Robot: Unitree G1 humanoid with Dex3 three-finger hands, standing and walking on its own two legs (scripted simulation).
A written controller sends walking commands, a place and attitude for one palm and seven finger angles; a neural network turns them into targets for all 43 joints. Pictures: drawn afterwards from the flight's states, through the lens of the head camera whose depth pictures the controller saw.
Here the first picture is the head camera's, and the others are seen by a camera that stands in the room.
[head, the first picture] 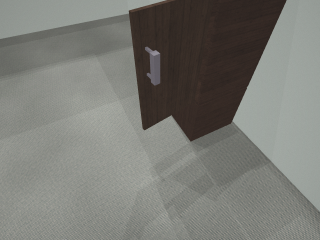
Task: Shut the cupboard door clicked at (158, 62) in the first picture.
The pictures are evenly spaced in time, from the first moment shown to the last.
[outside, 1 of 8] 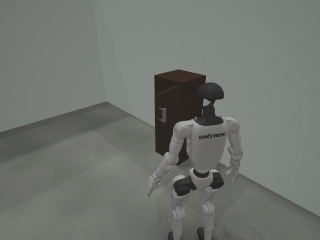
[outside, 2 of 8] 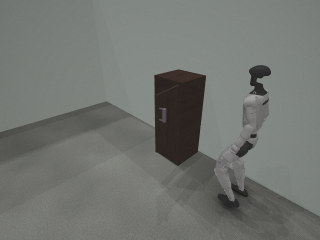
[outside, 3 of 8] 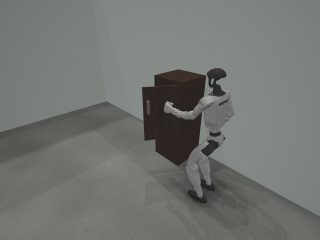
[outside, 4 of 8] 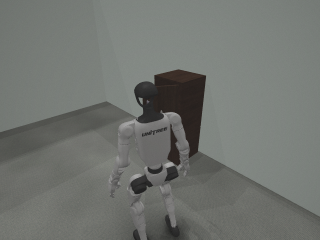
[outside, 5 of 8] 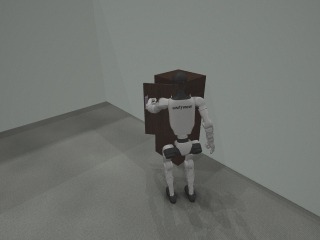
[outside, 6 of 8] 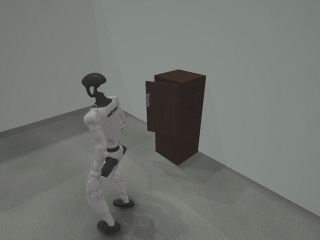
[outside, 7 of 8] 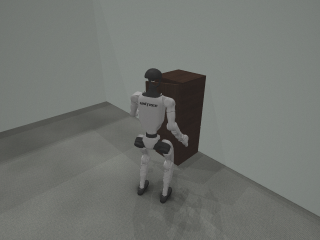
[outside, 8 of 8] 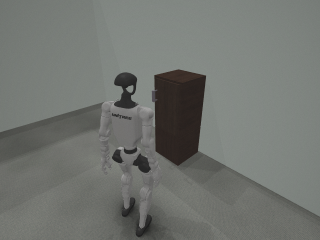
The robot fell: no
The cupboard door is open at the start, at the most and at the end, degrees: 99 99 0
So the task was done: yes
